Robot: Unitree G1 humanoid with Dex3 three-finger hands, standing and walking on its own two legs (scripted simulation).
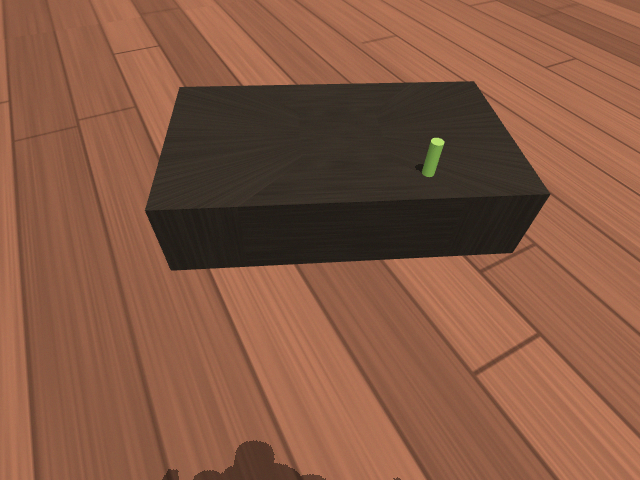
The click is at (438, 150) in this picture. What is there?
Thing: slim round
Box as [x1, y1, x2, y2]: [422, 138, 444, 176]
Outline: 440,138 431,139 422,169 422,173 426,176 431,176 434,173 444,142
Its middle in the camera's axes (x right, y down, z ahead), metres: +0.40 -0.27 +1.38
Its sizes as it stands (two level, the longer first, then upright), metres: 0.045 0.045 0.137
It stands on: a support 0.33 m high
